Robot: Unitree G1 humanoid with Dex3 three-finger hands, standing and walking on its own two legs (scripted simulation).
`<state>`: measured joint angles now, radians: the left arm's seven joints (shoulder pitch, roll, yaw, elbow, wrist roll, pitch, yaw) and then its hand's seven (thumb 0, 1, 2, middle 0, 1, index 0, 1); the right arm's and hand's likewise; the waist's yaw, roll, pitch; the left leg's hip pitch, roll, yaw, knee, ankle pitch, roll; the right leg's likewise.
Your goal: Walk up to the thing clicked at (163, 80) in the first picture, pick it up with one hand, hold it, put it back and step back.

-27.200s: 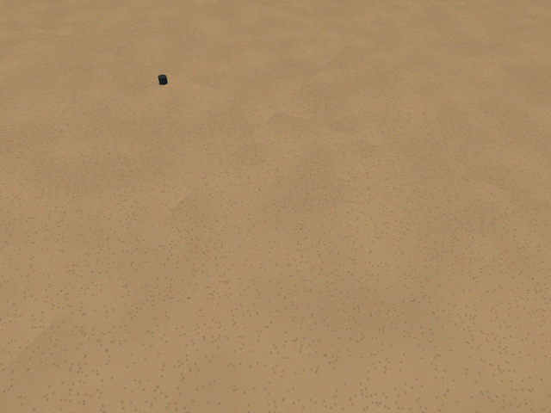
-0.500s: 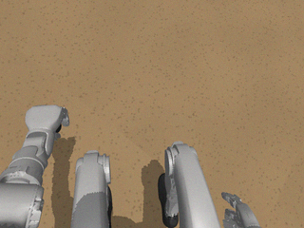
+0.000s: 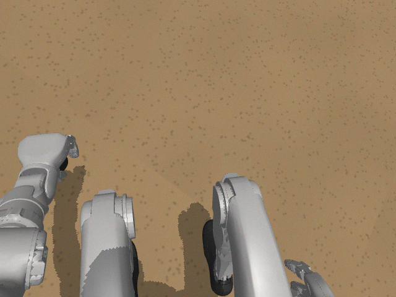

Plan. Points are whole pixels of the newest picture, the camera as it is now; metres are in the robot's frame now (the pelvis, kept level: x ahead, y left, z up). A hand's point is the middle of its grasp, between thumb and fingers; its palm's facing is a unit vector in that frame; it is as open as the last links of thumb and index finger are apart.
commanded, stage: crouch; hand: left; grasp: from above
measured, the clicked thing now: (52, 159) +0.42 +0.27 -0.20
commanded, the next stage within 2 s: lower in 0.08 s
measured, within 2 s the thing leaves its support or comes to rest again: rests again in 1.40 s
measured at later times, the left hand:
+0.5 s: hand (63, 170) +0.40 +0.25 -0.23, palm faces -0.48 -0.08 -0.87, open 6.5 cm
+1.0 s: hand (72, 171) +0.41 +0.25 -0.28, palm faces -0.48 -0.12 -0.87, open 6.1 cm
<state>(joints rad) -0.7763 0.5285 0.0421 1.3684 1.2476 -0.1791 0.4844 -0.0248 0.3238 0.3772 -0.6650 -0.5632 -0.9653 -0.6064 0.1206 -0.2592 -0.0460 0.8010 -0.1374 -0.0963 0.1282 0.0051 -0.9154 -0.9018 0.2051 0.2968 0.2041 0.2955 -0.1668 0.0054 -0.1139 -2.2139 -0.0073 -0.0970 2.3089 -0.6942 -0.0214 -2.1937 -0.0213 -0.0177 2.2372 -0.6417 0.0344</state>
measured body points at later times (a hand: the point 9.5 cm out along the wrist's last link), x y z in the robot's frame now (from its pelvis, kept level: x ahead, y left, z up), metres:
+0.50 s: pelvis +0.00 +0.00 -0.04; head +0.23 +0.05 +0.35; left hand +0.42 +0.25 -0.18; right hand +0.08 -0.28 -0.15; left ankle +0.08 +0.13 -0.33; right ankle +0.11 -0.13 -0.33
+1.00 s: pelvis +0.01 +0.00 -0.06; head +0.25 +0.06 +0.31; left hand +0.43 +0.25 -0.23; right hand +0.05 -0.27 -0.17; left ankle +0.08 +0.13 -0.33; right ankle +0.11 -0.13 -0.33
